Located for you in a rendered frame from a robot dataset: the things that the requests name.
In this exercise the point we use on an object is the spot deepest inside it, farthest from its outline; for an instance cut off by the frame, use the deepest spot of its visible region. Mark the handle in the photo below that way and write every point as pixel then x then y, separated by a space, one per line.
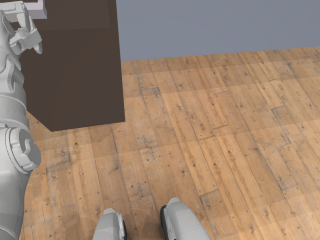
pixel 36 10

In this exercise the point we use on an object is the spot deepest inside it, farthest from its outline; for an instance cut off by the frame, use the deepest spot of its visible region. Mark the left robot upper arm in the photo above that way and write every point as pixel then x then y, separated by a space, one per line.
pixel 19 156

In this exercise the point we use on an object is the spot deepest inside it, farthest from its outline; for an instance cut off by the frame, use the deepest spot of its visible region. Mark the left robot hand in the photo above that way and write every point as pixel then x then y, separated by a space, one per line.
pixel 26 37

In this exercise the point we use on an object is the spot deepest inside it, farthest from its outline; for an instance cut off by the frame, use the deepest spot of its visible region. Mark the drawer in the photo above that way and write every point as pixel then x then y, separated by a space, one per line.
pixel 69 14

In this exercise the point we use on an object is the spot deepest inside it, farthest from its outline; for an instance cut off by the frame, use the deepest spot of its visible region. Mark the robot right thigh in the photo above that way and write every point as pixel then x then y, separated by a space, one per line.
pixel 183 221

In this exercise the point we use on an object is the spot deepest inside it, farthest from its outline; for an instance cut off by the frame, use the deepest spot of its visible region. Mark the right robot shin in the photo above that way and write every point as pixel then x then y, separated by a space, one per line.
pixel 171 234

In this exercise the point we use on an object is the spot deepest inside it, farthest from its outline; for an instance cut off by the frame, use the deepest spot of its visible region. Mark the robot left forearm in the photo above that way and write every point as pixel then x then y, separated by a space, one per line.
pixel 13 100

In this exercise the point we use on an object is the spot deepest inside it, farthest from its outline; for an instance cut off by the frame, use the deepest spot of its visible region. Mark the cabinet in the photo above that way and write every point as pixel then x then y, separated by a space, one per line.
pixel 77 80

